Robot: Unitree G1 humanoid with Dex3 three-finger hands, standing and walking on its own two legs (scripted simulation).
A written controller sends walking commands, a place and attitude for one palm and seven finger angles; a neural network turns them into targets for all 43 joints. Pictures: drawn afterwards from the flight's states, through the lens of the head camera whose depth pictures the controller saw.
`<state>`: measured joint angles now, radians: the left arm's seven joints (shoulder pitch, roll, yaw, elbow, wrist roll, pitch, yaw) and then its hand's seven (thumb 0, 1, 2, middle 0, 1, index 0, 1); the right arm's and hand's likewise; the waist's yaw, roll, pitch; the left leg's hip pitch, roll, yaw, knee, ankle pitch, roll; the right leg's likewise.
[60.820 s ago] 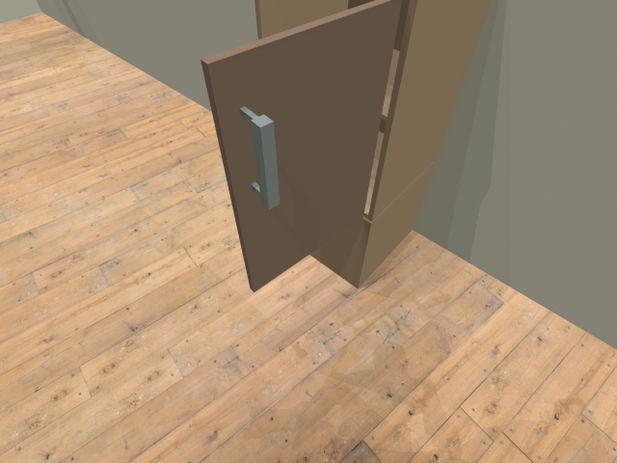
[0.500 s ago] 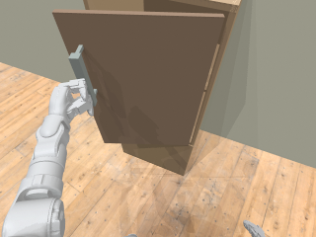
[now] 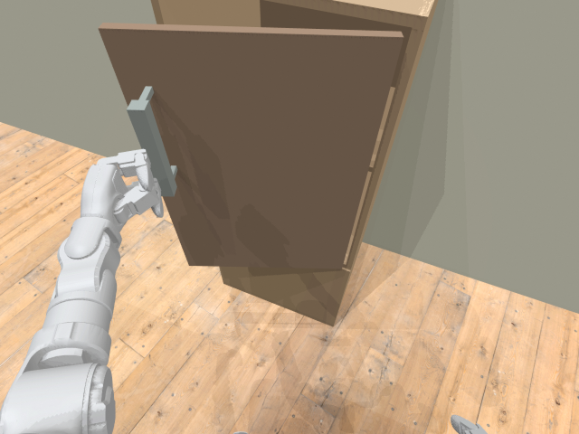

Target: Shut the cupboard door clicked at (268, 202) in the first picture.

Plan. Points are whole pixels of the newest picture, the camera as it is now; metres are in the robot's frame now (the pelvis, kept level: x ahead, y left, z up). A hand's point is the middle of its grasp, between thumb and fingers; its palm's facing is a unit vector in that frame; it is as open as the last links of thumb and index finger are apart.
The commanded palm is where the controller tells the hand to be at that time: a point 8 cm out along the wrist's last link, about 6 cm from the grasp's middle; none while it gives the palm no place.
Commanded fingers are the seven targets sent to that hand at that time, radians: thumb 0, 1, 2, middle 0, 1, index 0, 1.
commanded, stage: push the door shut along its arc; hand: left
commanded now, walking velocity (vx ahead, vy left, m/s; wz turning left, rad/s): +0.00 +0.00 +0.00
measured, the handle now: (158, 144) +0.53 +0.23 +0.10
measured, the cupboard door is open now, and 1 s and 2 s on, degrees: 22 9 2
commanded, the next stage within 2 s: pull the fist back off the door in 1.82 s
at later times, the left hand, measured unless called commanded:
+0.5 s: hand (173, 157) +0.48 +0.19 +0.12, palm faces -0.09 -1.00 -0.01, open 3.1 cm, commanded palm +0.47 +0.23 +0.11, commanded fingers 0.00 0.90 0.90 -1.30 -1.50 -1.30 -1.50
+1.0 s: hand (201, 136) +0.53 +0.15 +0.12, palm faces -0.23 -0.97 -0.01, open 3.1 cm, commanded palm +0.53 +0.20 +0.11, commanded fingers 0.00 0.90 0.90 -1.30 -1.50 -1.30 -1.50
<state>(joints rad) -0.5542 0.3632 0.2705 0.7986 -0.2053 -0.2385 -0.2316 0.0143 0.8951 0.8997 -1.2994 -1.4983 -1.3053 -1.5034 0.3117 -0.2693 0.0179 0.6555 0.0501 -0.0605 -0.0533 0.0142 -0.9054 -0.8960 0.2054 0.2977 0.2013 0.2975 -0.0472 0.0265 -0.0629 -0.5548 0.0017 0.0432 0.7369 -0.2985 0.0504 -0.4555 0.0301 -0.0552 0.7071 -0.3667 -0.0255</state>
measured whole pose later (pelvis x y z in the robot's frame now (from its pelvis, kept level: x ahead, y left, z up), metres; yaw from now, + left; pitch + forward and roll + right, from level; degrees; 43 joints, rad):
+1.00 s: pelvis +0.01 +0.00 -0.02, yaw +0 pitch +18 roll -3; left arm -1.13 0.58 0.27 1.31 -0.13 -0.27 -0.43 0.02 0.90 0.90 -1.30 -1.50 -1.30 -1.50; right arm 0.39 -0.29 0.03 0.70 0.02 -0.04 -0.04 0.01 -0.90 -0.90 0.21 0.30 0.20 0.30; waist -0.19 0.04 -0.08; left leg -0.86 0.02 0.02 0.90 -0.35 0.05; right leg -0.73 0.04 -0.08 0.84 -0.41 -0.03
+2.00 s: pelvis +0.00 +0.01 -0.05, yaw -1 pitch +25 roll -5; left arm -1.48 0.58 0.25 1.43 -0.08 -0.14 -0.29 0.04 0.96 0.99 -1.30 -1.50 -1.30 -1.50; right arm 0.41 -0.29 0.04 0.73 -0.03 -0.10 -0.03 0.01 -0.90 -0.90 0.21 0.30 0.20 0.30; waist -0.26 0.06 -0.09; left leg -1.09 0.03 -0.01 1.04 -0.40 0.06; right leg -0.95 0.05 -0.11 0.96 -0.45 -0.02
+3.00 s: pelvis +0.03 -0.02 -0.01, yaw +0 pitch +14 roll -1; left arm -0.95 0.28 0.26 1.15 -0.08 -0.31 0.01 0.01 0.89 0.90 -1.30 -1.50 -1.30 -1.50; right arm 0.34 -0.26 -0.01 0.64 -0.01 0.00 0.04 0.01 -0.91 -0.90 0.20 0.30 0.20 0.30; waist -0.12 0.04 -0.12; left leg -0.70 0.02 0.03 0.81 -0.35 0.02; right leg -0.60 0.05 -0.06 0.78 -0.42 -0.05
